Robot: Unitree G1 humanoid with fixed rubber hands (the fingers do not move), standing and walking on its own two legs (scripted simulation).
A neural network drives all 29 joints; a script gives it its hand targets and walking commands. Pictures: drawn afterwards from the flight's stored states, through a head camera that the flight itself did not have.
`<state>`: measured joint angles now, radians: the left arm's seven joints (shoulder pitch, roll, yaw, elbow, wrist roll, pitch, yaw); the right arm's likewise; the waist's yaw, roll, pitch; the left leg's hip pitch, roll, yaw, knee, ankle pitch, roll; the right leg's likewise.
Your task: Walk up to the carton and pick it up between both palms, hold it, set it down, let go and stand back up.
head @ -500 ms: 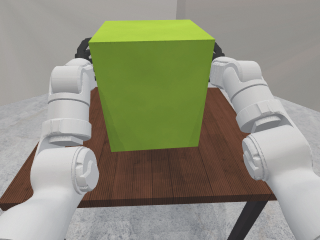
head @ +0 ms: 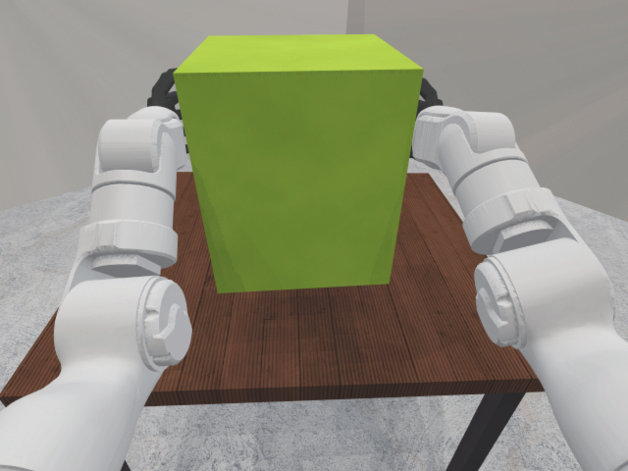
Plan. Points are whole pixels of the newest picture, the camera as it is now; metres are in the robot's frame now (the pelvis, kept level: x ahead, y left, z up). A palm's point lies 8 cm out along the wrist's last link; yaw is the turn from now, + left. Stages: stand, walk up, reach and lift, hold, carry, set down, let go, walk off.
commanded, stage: hold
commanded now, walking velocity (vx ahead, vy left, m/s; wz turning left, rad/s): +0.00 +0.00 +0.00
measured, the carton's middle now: (298, 159) +0.40 +0.01 +0.28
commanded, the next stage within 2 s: set down in 1.08 s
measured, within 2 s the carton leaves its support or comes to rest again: neither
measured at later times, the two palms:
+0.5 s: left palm (165, 137) +0.39 +0.16 +0.32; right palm (421, 137) +0.39 -0.14 +0.32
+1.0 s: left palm (164, 127) +0.39 +0.16 +0.33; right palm (425, 129) +0.38 -0.14 +0.33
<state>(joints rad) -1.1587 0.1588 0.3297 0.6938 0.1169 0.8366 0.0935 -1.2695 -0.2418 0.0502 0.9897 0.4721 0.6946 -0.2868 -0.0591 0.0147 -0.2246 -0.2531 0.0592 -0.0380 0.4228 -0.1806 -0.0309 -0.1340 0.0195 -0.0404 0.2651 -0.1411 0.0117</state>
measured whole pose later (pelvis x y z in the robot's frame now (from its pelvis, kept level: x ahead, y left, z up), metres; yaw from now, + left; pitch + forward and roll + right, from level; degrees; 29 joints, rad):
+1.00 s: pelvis +0.00 +0.00 +0.00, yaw +0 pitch +0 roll -2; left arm -1.15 0.15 0.34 0.67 0.12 0.84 0.10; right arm -1.26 -0.25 0.06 0.98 0.49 0.69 -0.29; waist -0.06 0.02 -0.22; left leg -0.25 0.06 -0.04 0.42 -0.18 -0.03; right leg -0.12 0.02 -0.04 0.26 -0.14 0.01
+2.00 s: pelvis +0.01 -0.01 +0.00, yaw +1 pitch +1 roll -2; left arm -1.03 0.08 0.38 0.66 0.14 0.54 0.12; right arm -1.11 -0.17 -0.01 1.01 0.32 0.35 -0.20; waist -0.01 0.02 -0.13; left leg -0.22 0.06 -0.06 0.37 -0.16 -0.04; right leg -0.12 0.02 -0.06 0.26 -0.16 0.00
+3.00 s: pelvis +0.02 -0.03 +0.00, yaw +1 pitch +4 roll -1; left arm -0.90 0.01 0.39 0.71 0.18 0.38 0.15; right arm -1.06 -0.14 -0.10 1.16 0.14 0.18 -0.10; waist 0.06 0.01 -0.12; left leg -0.25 0.07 -0.06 0.33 -0.15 -0.07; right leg -0.17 0.04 -0.06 0.26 -0.17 -0.02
